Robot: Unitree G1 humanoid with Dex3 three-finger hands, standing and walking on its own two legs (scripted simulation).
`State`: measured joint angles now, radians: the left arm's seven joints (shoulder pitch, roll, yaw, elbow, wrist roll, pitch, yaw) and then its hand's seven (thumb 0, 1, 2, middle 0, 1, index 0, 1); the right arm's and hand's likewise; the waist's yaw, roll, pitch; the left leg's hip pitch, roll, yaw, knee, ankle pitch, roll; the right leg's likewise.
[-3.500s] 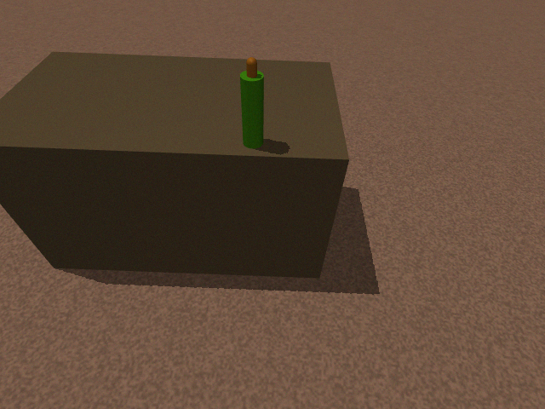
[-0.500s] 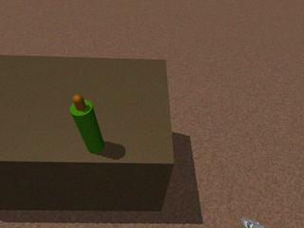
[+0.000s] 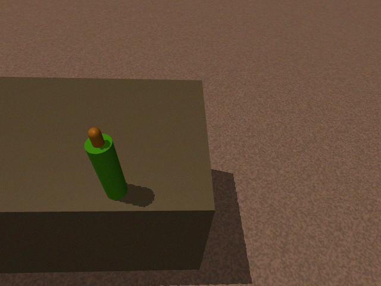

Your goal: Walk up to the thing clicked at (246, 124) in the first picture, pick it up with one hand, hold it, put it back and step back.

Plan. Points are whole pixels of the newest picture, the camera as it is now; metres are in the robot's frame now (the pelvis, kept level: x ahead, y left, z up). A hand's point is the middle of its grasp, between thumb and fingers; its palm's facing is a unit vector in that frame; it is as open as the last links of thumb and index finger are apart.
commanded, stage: walk up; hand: left
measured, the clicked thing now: (106, 164) +0.40 +0.21 +0.00
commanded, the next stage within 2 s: stand in 0.28 s
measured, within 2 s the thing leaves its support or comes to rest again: neither
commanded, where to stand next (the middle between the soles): +0.03 +0.00 m, yaw +0 degrees
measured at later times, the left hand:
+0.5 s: hand out of the picture +0.08 +0.25 -0.16, palm faces -0.03 -0.94 -0.33, open 7.3 cm
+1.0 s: hand out of the picture +0.11 +0.25 -0.16, palm faces -0.04 -0.94 -0.34, open 7.3 cm
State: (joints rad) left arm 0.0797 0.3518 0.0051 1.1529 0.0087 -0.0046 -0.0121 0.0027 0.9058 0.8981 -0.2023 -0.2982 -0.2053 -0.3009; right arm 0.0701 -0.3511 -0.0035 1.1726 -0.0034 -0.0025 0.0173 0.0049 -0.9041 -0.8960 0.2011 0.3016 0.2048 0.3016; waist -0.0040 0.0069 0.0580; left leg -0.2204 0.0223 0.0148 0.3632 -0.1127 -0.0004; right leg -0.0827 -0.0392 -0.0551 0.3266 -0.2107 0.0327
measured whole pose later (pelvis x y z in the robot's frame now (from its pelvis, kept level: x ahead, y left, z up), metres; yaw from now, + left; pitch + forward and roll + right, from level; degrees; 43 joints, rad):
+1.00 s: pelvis +0.03 +0.00 +0.00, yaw -1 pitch -1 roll +0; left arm 0.12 0.35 0.00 1.11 0.01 -0.01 -0.01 0.00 0.91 0.90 -0.20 -0.30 -0.20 -0.30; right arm 0.08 -0.35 0.00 1.14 -0.01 -0.01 0.01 0.00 -0.90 -0.90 0.20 0.30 0.21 0.30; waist 0.00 0.00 0.04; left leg -0.17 0.02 0.03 0.34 -0.15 -0.01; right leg -0.03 -0.04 -0.04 0.29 -0.23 0.03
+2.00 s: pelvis +0.03 +0.00 +0.00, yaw -1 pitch -2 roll +0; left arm 0.14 0.35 0.00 1.10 0.01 0.00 -0.01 0.00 0.91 0.90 -0.20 -0.30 -0.21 -0.30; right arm 0.10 -0.35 0.00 1.14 -0.01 -0.01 0.01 0.00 -0.90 -0.90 0.20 0.30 0.21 0.30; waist 0.00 0.00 0.04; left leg -0.15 0.02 0.04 0.34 -0.15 -0.01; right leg -0.02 -0.04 -0.04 0.29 -0.23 0.03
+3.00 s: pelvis +0.02 -0.01 +0.00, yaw -2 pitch +2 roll +0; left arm 0.16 0.29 0.14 0.68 -0.04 -0.07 0.08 0.00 0.00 0.19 -0.06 -0.06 -0.07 -0.06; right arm 0.14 -0.26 -0.10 0.79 0.04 -0.05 -0.06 0.00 0.06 -0.19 0.06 0.07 0.06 0.07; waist 0.02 0.01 0.00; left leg -0.28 0.03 0.05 0.42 -0.18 -0.01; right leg -0.18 -0.04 -0.01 0.41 -0.28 0.03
